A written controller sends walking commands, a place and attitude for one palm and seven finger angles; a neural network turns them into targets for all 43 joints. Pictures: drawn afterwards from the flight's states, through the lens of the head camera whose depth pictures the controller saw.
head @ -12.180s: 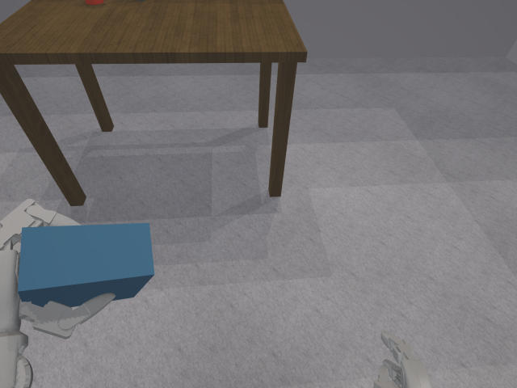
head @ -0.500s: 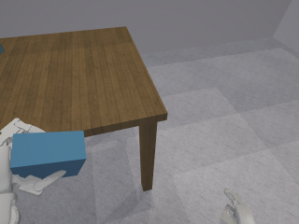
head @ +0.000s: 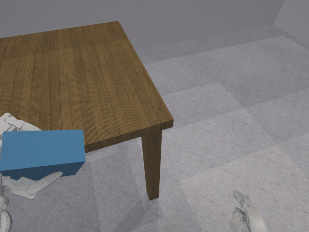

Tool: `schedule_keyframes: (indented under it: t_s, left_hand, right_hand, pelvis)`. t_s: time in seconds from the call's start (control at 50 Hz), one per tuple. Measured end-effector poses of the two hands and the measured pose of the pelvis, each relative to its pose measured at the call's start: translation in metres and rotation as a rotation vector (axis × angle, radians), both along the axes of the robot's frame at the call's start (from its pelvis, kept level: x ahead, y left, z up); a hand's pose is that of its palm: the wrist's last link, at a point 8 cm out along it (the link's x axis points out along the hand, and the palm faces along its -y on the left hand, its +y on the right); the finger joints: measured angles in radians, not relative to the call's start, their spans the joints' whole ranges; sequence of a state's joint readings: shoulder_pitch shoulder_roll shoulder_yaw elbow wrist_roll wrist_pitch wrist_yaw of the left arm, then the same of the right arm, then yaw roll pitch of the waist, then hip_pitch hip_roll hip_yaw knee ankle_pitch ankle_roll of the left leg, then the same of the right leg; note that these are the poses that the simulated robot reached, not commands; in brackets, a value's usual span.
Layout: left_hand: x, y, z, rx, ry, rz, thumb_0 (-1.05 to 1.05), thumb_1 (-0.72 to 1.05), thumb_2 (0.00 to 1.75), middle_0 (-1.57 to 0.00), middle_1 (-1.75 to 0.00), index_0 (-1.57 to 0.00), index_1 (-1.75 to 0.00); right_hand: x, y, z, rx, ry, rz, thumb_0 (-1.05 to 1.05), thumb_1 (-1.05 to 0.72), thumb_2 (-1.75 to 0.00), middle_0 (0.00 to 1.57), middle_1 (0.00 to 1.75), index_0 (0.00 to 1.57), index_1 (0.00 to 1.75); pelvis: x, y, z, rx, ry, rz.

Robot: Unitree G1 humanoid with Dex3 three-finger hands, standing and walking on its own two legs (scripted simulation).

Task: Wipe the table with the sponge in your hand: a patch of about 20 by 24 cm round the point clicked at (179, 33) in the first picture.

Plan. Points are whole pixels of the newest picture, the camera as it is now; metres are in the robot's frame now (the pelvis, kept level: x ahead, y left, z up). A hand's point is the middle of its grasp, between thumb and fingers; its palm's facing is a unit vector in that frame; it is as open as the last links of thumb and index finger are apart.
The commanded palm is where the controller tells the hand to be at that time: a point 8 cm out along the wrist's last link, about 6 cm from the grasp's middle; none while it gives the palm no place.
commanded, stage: shuffle to correct the standing spot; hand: left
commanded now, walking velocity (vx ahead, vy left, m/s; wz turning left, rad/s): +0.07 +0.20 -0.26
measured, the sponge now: (57, 156) +0.23 +0.21 +0.15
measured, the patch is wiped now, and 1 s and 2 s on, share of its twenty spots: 0.00 0.00 0.00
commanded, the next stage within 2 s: come to a stop and stand still in 0.74 s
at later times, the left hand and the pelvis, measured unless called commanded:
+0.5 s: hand (37, 120) +0.29 +0.25 +0.18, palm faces +0.24 -0.86 -0.46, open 10.5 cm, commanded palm +0.23 +0.32 +0.20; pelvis +0.05 +0.06 +0.01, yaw -6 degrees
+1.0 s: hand out of the picture +0.29 +0.42 +0.20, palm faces +0.32 -0.85 -0.41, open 10.5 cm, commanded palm +0.24 +0.46 +0.20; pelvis +0.05 +0.20 +0.01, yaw -5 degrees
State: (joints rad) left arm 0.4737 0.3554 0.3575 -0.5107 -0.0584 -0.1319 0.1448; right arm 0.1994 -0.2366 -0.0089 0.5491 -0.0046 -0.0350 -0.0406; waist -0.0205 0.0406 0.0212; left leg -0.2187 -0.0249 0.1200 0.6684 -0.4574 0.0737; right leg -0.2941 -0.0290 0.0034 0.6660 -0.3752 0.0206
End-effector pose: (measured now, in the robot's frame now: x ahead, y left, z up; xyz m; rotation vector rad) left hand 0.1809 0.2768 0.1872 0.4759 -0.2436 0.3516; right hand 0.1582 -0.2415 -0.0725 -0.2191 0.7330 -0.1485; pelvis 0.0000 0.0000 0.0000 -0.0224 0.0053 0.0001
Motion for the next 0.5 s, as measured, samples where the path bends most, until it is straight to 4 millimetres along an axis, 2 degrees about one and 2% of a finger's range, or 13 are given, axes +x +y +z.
schedule_keyframes:
  t_s: [0.08,0.18,0.28,0.34,0.4,0.5]
  left_hand:
    - [0.007,0.0,0.004,0.019,-0.029,-0.036,-0.01,-0.54,1.03,-0.69,-1.37,-0.69,-1.37]
    - [0.009,0.017,0.009,0.061,-0.079,-0.058,-0.01,-0.54,1.03,-0.69,-1.37,-0.69,-1.37]
    - [0.033,0.032,0.01,0.071,-0.041,-0.052,-0.01,-0.54,1.03,-0.69,-1.37,-0.69,-1.37]
    - [0.053,0.031,0.012,0.057,-0.003,-0.047,-0.01,-0.54,1.03,-0.69,-1.37,-0.69,-1.37]
    - [0.069,0.023,0.014,0.07,0.006,-0.072,-0.01,-0.54,1.03,-0.69,-1.37,-0.69,-1.37]
    - [0.079,0.02,0.015,0.045,0.049,-0.141,-0.01,-0.54,1.03,-0.69,-1.37,-0.69,-1.37]
  right_hand:
    - [0.012,0.006,-0.003,0.004,0.02,0.016,0.01,-0.9,-0.9,0.2,0.3,0.2,0.3]
    - [0.025,0.016,-0.002,-0.023,0.025,0.021,0.01,-0.9,-0.9,0.2,0.3,0.2,0.3]
    - [0.028,0.038,0.0,0.046,-0.046,-0.051,0.01,-0.9,-0.9,0.2,0.3,0.2,0.3]
    - [0.025,0.051,-0.002,0.094,-0.053,-0.061,0.01,-0.9,-0.9,0.2,0.3,0.2,0.3]
    - [0.024,0.058,-0.013,0.115,-0.037,-0.055,0.01,-0.9,-0.9,0.2,0.3,0.2,0.3]
    - [0.017,0.059,-0.015,0.116,0.064,-0.084,0.01,-0.9,-0.9,0.2,0.3,0.2,0.3]
  pelvis:
    - [0.004,0.005,-0.003,0.0,-0.004,0.004]
    - [0.011,0.025,-0.01,-0.003,-0.012,-0.035]
    - [0.023,0.039,-0.006,0.05,-0.032,-0.101]
    - [0.032,0.043,0.001,0.06,-0.027,-0.108]
    - [0.038,0.046,-0.001,0.05,-0.025,-0.103]
    - [0.046,0.059,0.011,0.04,-0.022,-0.107]
